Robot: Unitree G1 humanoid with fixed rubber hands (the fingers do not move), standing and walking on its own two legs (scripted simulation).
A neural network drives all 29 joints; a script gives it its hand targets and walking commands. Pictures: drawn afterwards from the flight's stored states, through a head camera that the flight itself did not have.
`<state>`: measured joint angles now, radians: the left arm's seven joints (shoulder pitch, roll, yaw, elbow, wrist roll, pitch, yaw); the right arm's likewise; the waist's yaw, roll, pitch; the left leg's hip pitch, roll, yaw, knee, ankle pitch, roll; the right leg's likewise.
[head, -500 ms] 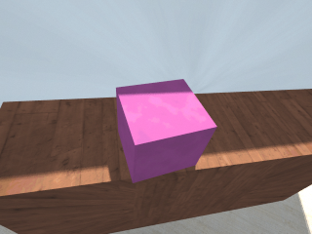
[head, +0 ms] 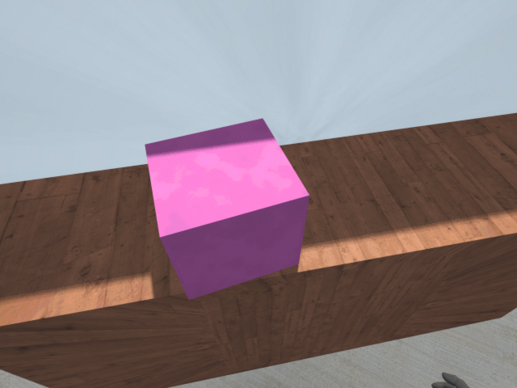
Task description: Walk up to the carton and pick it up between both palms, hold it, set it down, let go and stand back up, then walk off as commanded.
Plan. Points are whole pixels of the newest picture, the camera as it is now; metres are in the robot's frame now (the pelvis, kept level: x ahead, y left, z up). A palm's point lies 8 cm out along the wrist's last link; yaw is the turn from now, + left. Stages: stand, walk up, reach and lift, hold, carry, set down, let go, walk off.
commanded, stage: walk up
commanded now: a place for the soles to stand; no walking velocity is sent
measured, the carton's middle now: (226, 207) +0.44 +0.06 +0.02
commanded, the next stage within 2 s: reach and lift in 1.74 s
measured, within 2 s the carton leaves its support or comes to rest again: neither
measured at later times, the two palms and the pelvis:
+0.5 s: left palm out of the picture +0.11 +0.33 -0.09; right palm out of the picture +0.14 -0.29 -0.09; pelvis +0.03 +0.02 +0.00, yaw +0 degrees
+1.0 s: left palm out of the picture +0.11 +0.32 -0.09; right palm out of the picture +0.14 -0.29 -0.08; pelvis +0.02 +0.02 +0.00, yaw +0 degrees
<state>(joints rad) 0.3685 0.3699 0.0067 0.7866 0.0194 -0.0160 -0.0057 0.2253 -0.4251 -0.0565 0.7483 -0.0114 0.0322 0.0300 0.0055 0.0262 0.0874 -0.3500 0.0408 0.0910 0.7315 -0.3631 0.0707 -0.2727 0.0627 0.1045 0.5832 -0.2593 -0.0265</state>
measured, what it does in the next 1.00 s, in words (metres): steps on the spot: left foot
